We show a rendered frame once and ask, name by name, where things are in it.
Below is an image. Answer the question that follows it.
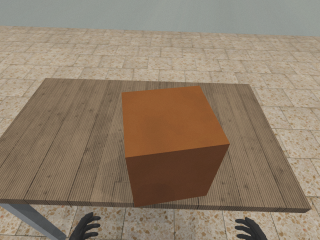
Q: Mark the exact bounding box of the robot right hand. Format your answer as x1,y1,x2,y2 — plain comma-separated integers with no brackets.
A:
235,217,268,240

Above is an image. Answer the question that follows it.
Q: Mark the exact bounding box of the robot left hand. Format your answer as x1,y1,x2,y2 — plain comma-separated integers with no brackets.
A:
69,212,101,240

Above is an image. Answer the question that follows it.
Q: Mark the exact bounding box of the table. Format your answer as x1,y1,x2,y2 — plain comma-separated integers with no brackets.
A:
0,78,312,240

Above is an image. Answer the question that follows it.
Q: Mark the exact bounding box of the carton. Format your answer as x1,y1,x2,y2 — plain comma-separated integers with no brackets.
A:
121,85,230,207

